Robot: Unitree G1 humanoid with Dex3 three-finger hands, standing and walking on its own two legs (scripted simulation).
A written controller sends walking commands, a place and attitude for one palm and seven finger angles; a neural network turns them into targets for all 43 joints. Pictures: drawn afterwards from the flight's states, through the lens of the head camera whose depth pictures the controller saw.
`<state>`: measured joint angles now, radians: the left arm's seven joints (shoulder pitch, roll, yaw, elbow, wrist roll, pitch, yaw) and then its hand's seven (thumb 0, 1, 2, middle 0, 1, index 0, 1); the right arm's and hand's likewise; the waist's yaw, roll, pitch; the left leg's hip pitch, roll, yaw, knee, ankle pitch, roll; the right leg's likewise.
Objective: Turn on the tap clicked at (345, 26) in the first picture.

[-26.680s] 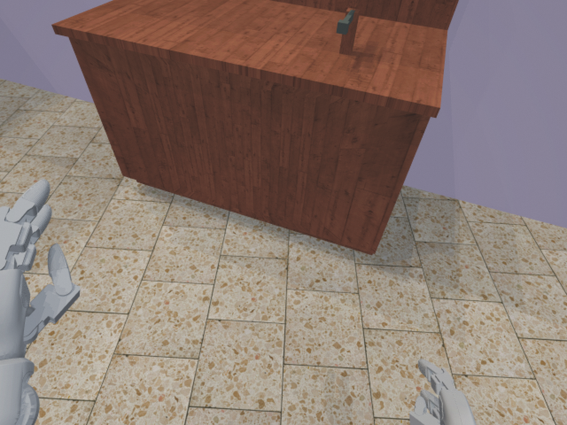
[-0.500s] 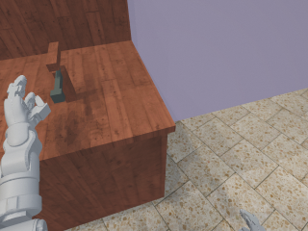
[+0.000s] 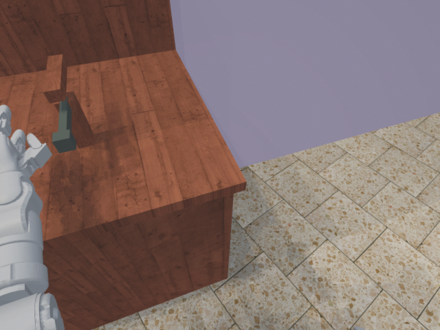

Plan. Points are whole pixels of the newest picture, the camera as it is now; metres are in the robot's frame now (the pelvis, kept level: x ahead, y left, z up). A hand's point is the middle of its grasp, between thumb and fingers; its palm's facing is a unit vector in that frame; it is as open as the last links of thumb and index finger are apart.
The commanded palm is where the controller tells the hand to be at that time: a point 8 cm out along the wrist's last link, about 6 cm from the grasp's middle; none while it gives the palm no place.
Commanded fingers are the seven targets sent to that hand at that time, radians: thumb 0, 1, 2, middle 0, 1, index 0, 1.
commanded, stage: reach beside the lever's end, fingers flat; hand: left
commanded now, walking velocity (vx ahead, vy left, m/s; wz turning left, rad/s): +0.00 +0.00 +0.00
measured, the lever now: (64, 141) +0.40 +0.29 +0.15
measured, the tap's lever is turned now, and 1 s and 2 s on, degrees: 0 1 27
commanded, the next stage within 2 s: push the lever round in 0.46 s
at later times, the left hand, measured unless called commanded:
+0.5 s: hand (39, 157) +0.37 +0.33 +0.14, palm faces +0.55 -0.83 -0.06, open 7.8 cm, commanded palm +0.32 +0.36 +0.14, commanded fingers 0.00 0.90 0.90 -0.15 -0.15 -0.15 -0.15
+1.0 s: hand (57, 150) +0.38 +0.30 +0.15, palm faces +0.54 -0.84 -0.05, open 7.8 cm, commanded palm +0.32 +0.33 +0.14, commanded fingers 0.00 0.90 0.90 -0.15 -0.15 -0.15 -0.15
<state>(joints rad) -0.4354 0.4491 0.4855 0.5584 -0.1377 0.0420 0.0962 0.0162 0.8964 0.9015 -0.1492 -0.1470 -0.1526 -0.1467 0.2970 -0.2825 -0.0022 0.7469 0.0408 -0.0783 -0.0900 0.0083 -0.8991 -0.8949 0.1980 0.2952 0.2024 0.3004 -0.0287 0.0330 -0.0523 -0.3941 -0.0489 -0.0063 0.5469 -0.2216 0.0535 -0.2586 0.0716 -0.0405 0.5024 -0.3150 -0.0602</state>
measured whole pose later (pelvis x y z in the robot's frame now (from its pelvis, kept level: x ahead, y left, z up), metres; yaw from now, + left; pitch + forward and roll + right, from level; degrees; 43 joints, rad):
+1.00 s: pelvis +0.00 -0.01 +0.00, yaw +0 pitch +4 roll -1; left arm -0.42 0.42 0.47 0.56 -0.15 0.02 0.12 0.01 0.90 0.90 -0.15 -0.15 -0.15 -0.15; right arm 0.30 -0.27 0.01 0.74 0.05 -0.05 -0.09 0.01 -0.90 -0.90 0.20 0.30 0.20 0.30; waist -0.03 0.05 -0.07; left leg -0.41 -0.03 -0.01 0.58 -0.23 0.04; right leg -0.27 0.09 -0.04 0.53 -0.32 -0.07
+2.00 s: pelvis +0.00 -0.01 +0.00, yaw +0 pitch +4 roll -1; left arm -0.56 0.26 0.38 0.57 -0.04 0.10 0.47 0.01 0.91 0.90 -0.15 -0.15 -0.15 -0.15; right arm 0.25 -0.25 0.00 0.76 0.01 0.01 -0.06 0.01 -0.90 -0.89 0.20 0.30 0.20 0.30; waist -0.04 0.04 -0.07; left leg -0.43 -0.04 -0.02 0.60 -0.24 0.04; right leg -0.29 0.08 -0.05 0.55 -0.34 -0.08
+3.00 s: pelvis -0.01 -0.04 -0.01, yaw +2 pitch +8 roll +0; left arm -0.87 0.17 0.43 0.83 0.07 0.17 0.81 0.01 0.94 0.92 -0.15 -0.15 -0.15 -0.15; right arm 0.25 -0.23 -0.02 0.82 -0.05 0.02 0.00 0.01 -0.90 -0.90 0.20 0.29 0.20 0.30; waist -0.08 0.04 -0.12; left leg -0.55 -0.03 -0.05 0.66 -0.25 0.01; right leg -0.42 0.09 -0.09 0.64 -0.37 -0.11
